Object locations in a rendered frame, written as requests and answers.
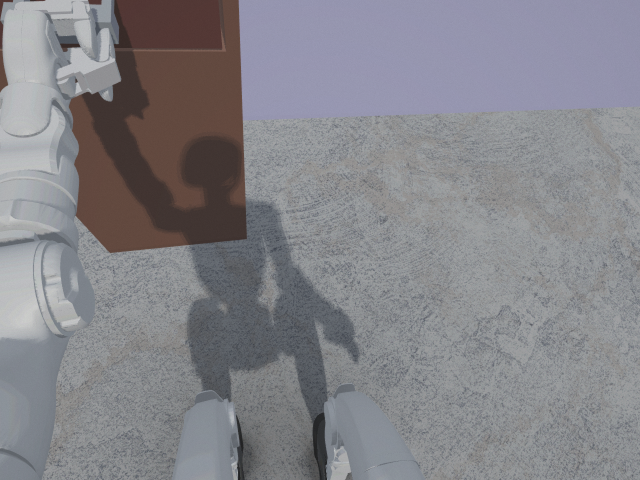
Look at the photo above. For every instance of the robot left hand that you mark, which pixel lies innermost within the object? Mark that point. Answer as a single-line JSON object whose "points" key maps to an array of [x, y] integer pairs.
{"points": [[32, 52]]}

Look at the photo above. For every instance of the cabinet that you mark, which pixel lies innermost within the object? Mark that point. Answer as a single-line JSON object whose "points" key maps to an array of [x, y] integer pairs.
{"points": [[162, 165]]}

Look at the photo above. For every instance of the handle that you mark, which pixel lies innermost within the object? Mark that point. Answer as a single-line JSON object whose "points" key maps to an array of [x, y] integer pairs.
{"points": [[103, 15]]}

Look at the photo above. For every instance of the robot right shin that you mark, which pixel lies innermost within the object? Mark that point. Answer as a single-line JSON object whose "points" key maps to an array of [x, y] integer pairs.
{"points": [[337, 463]]}

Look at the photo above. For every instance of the drawer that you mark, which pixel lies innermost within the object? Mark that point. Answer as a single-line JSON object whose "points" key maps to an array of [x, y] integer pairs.
{"points": [[161, 23]]}

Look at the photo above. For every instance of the robot right foot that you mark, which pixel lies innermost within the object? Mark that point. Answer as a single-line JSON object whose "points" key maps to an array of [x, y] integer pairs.
{"points": [[319, 445]]}

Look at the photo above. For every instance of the robot left forearm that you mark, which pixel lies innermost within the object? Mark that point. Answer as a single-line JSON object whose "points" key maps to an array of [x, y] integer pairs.
{"points": [[39, 183]]}

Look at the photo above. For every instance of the robot left upper arm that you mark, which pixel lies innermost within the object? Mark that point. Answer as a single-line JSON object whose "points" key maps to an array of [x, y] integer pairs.
{"points": [[45, 297]]}

